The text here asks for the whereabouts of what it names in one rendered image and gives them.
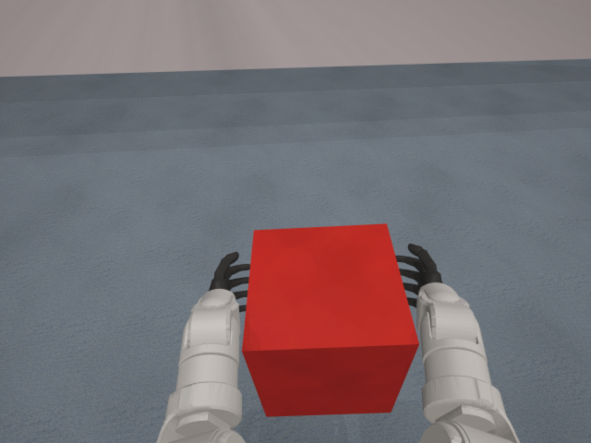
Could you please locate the robot left hand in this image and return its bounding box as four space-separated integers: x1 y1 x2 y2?
209 252 250 312

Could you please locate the robot right hand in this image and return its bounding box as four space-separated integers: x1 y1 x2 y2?
396 244 442 308

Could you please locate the right robot upper arm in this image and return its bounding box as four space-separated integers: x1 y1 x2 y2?
419 420 513 443

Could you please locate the carton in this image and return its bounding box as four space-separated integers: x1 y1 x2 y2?
242 223 419 417

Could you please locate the robot right forearm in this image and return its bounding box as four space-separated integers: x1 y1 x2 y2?
416 282 520 443

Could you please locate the robot left forearm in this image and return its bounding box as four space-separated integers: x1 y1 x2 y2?
156 289 242 443

